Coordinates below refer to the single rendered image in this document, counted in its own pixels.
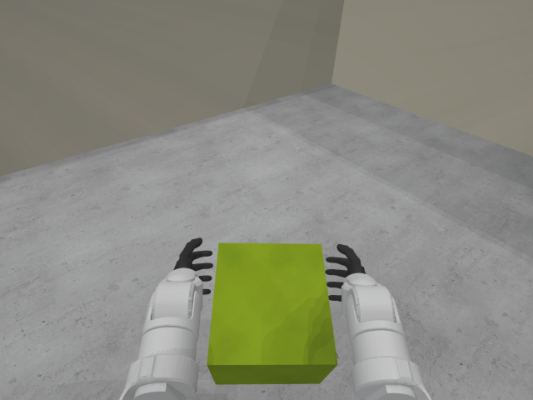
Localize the robot right forearm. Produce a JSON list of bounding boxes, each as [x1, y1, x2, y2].
[[341, 273, 431, 400]]

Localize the robot left forearm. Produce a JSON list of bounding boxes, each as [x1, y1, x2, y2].
[[119, 267, 203, 400]]

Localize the left robot hand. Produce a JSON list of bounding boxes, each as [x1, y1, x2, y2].
[[174, 238, 213, 295]]

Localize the right robot hand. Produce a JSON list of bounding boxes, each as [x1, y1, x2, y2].
[[325, 244, 366, 302]]

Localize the carton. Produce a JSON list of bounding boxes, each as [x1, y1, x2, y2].
[[207, 242, 338, 385]]

